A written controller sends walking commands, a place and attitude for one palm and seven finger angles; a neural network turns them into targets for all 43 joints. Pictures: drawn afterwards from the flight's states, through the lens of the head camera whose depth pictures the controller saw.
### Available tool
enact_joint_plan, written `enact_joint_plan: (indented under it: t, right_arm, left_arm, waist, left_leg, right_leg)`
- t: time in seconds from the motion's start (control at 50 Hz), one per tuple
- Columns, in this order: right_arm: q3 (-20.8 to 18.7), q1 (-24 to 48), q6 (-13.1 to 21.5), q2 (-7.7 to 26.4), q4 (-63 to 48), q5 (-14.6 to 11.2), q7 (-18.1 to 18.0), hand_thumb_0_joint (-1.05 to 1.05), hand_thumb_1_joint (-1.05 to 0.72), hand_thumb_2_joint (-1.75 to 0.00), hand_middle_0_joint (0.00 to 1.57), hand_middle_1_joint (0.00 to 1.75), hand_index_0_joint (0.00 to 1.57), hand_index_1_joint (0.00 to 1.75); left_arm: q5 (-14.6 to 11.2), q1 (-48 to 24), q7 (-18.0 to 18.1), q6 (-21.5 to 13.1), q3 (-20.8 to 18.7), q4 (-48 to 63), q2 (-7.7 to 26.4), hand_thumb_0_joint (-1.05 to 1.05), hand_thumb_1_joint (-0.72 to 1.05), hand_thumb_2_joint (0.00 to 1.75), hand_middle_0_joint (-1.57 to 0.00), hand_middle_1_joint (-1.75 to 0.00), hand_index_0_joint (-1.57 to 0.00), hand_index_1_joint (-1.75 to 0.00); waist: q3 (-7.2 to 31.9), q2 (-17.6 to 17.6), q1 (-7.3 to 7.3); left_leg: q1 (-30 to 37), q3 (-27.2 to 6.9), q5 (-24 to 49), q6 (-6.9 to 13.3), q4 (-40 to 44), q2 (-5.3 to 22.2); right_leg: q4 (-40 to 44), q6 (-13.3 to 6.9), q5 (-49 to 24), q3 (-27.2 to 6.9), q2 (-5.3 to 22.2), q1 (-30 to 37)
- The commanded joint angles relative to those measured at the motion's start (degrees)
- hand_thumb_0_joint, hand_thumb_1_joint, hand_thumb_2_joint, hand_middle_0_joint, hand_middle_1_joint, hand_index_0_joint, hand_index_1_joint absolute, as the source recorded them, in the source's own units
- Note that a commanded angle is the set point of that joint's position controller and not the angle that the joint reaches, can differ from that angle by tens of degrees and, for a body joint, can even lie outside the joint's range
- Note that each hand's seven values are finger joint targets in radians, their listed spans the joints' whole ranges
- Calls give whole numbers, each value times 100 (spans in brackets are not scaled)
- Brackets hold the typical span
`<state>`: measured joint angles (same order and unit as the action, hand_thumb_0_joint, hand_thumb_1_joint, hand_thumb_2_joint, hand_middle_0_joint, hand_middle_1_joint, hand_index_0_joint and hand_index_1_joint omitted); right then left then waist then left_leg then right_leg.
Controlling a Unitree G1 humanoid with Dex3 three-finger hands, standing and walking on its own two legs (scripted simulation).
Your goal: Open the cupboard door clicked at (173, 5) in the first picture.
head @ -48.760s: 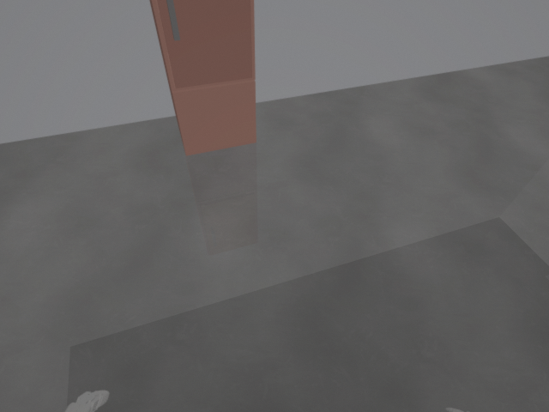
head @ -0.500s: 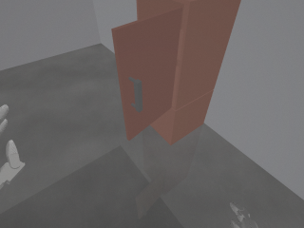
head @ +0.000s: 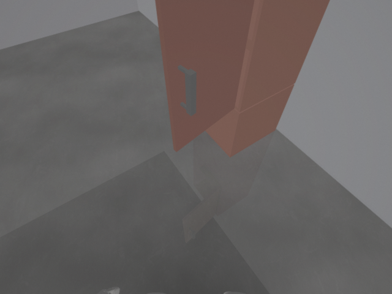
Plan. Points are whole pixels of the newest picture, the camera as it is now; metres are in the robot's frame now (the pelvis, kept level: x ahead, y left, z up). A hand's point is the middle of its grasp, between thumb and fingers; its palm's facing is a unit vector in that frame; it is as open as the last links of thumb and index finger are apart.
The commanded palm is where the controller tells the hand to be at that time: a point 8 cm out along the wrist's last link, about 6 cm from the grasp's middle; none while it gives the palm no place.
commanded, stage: let the arm hang, fingers relaxed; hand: left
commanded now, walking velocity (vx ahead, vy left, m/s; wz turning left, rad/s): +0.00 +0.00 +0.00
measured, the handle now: (186, 91) +0.67 +0.05 -0.02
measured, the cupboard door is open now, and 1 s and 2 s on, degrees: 100 100 100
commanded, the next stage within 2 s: look to check the result in 0.78 s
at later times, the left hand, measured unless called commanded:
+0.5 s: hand out of the picture +0.04 +0.27 -0.13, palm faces +0.02 -0.93 -0.36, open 7.4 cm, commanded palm none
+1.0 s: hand out of the picture +0.09 +0.24 -0.14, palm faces -0.02 -0.95 -0.31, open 7.4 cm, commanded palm none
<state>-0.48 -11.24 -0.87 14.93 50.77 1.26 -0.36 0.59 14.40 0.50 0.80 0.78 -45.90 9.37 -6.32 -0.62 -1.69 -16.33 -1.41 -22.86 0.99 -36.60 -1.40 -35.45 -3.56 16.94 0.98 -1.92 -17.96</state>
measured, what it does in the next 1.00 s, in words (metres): stands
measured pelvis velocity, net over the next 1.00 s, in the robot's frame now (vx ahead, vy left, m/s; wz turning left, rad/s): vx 0.01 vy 0.01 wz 0.00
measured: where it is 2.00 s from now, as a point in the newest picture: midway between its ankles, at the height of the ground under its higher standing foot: outside the picture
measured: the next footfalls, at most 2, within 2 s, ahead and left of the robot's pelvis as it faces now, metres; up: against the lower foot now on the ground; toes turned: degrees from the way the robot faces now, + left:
none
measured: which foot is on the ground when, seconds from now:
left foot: down 0.00-1.00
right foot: down 0.00-1.00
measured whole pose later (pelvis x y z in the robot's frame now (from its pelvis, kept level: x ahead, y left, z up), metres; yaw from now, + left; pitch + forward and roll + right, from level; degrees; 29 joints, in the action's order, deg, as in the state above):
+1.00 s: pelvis +0.01 +0.01 +0.02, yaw +0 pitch -1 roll +0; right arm 0.0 -7.8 0.0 17.5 64.5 1.4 -0.4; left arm 0.3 5.3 0.4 -1.1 -0.5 -65.3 16.4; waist -3.9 0.9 -0.4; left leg -5.6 -1.2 -11.0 0.3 -18.0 -1.0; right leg -19.3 -2.2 9.4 0.6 -1.8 -8.5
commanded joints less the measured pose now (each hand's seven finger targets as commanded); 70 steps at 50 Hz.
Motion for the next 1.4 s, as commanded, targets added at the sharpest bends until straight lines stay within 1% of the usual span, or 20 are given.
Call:
enact_joint_plan:
  t: [0.0,0.02,0.04,0.08,0.1,0.12,0.18,0.2,0.36,0.42,0.54,0.66,0.72,0.9,0.98,1.12,1.2,1.3,1.34,1.38]
  right_arm:
    - [-204,-212,105,526,-14,-51,-134,0,-90,-90,20,30,20,30]
    - [-212,-187,99,578,48,-17,-129,0,-90,-90,20,30,20,30]
    - [-195,-127,101,657,147,3,-140,0,-90,-90,20,30,20,30]
    - [-178,80,52,683,306,16,-114,0,-90,-90,20,30,20,30]
    - [-175,102,47,698,375,17,-101,0,-90,-90,20,30,20,30]
    - [-187,64,54,793,421,8,-101,0,-90,-90,20,30,20,30]
    - [-208,-107,61,870,631,23,-89,0,-90,-90,20,30,20,30]
    - [-218,-137,67,905,688,24,-83,0,-90,-90,20,30,20,30]
    - [-235,-92,137,1114,900,28,-61,0,-90,-90,20,30,20,30]
    - [-225,-50,176,1160,952,12,-59,0,-90,-90,20,30,20,30]
    - [-176,49,216,1149,1082,-6,-71,0,-90,-90,20,30,20,30]
    - [-152,181,212,1168,1143,-3,-72,0,-90,-90,20,30,20,30]
    - [-152,229,210,1228,1129,-8,-75,0,-90,-90,20,30,20,30]
    - [-143,350,204,1255,1141,-9,-88,0,-90,-90,20,30,20,30]
    - [-151,359,207,1281,1123,-15,-95,0,-90,-90,20,30,20,30]
    - [-165,425,180,1331,1102,-26,-101,0,-90,-90,20,30,20,30]
    - [-160,445,184,1332,1115,-20,-98,0,-90,-90,20,30,20,30]
    - [-162,459,186,1367,1102,-20,-100,0,-90,-90,20,30,20,30]
    - [-163,476,182,1366,1099,-22,-95,0,-90,-90,20,30,20,30]
    - [-152,483,185,1379,1102,-18,-97,0,-90,-90,20,30,20,30]
  left_arm:
    - [31,-384,93,-270,-474,-5,1479,0,90,90,-20,-30,-20,-30]
    - [17,-439,96,-251,-488,-111,1385,0,90,90,-20,-30,-20,-30]
    - [-1,-441,90,-219,-430,-248,1297,0,90,90,-20,-30,-20,-30]
    - [7,-503,75,-140,-384,-549,1301,0,90,90,-20,-30,-20,-30]
    - [4,-548,56,-123,-386,-703,1360,0,90,90,-20,-30,-20,-30]
    - [6,-513,45,-137,-396,-803,1430,0,90,90,-20,-30,-20,-30]
    - [3,-571,23,-144,-371,-1115,1484,0,90,90,-20,-30,-20,-30]
    - [9,-589,18,-145,-379,-1180,1516,0,90,90,-20,-30,-20,-30]
    - [18,-740,15,-180,-397,-1457,1714,0,90,90,-20,-30,-20,-30]
    - [11,-762,25,-217,-402,-1504,1776,0,90,90,-20,-30,-20,-30]
    - [-6,-854,49,-250,-368,-1581,1803,0,90,90,-20,-30,-20,-30]
    - [-4,-956,50,-245,-361,-1614,1842,0,90,90,-20,-30,-20,-30]
    - [-3,-956,51,-263,-366,-1604,1876,0,90,90,-20,-30,-20,-30]
    - [-18,-1037,55,-278,-354,-1634,1862,0,90,90,-20,-30,-20,-30]
    - [-22,-1029,64,-301,-360,-1633,1890,0,90,90,-20,-30,-20,-30]
    - [-20,-1037,78,-312,-368,-1615,1927,0,90,90,-20,-30,-20,-30]
    - [-20,-1075,75,-303,-363,-1616,1943,0,90,90,-20,-30,-20,-30]
    - [-24,-1081,75,-311,-366,-1606,1970,0,90,90,-20,-30,-20,-30]
    - [-17,-1104,77,-306,-363,-1601,1983,0,90,90,-20,-30,-20,-30]
    - [-23,-1101,72,-304,-363,-1601,1987,0,90,90,-20,-30,-20,-30]
  waist:
    - [1366,204,-56]
    - [1267,420,-21]
    - [1195,733,21]
    - [701,987,120]
    - [455,957,135]
    - [400,813,172]
    - [345,342,135]
    - [338,314,128]
    - [294,-16,152]
    - [401,-92,173]
    - [557,18,156]
    - [548,201,154]
    - [647,95,152]
    - [689,209,124]
    - [899,96,110]
    - [803,23,109]
    - [819,124,100]
    - [900,-15,104]
    - [826,90,106]
    - [781,32,114]
  left_leg:
    - [582,-206,1018,24,736,245]
    - [840,-366,1649,82,953,386]
    - [811,-525,1787,147,1133,623]
    - [265,-595,944,154,1514,673]
    - [114,-630,682,152,1684,664]
    - [100,-616,659,150,1694,670]
    - [113,-605,217,150,1888,623]
    - [110,-611,152,158,1920,609]
    - [129,-689,155,181,2166,657]
    - [290,-635,660,188,2109,665]
    - [575,-597,1484,144,2103,725]
    - [636,-572,1528,98,2169,724]
    - [749,-543,1634,94,2123,719]
    - [902,-488,1859,44,2116,729]
    - [1058,-473,2081,43,2060,744]
    - [1131,-419,2122,35,2034,748]
    - [1145,-412,2142,20,2092,772]
    - [1214,-415,2167,21,2090,781]
    - [1195,-403,2143,19,2098,774]
    - [1174,-416,2159,14,2115,775]
  right_leg:
    - [1145,-470,-2736,-1423,1296,1051]
    - [1132,-238,-2187,-1120,989,795]
    - [1202,-79,-1714,-934,782,758]
    - [1596,8,-507,-829,643,785]
    - [1672,-11,-176,-845,623,760]
    - [1777,-20,-109,-869,627,800]
    - [2020,-15,402,-908,656,777]
    - [2055,-13,503,-915,671,763]
    - [2008,15,388,-845,692,745]
    - [1953,-2,0,-831,729,824]
    - [1827,24,-781,-763,782,990]
    - [1854,43,-850,-748,799,1072]
    - [1886,35,-962,-777,794,1099]
    - [1926,38,-1357,-776,841,1207]
    - [1895,30,-1725,-764,861,1339]
    - [1931,37,-1944,-774,854,1301]
    - [1919,32,-1960,-772,860,1357]
    - [1938,38,-1998,-775,859,1405]
    - [1952,37,-1974,-786,864,1369]
    - [1951,37,-1997,-784,854,1369]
